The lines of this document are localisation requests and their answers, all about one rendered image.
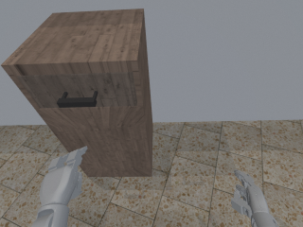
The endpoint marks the right robot forearm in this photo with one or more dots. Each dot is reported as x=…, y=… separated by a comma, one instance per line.
x=263, y=219

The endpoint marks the left robot forearm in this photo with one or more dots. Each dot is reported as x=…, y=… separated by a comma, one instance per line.
x=52, y=215

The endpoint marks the drawer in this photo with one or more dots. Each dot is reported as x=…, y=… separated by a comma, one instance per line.
x=115, y=89

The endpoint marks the left robot hand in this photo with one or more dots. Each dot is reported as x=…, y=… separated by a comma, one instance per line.
x=62, y=183

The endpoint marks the right robot hand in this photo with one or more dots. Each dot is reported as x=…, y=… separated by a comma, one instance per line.
x=253, y=199

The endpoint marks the handle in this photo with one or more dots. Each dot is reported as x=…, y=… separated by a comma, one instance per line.
x=77, y=102

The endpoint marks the cabinet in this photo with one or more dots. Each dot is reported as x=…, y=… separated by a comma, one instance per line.
x=118, y=138

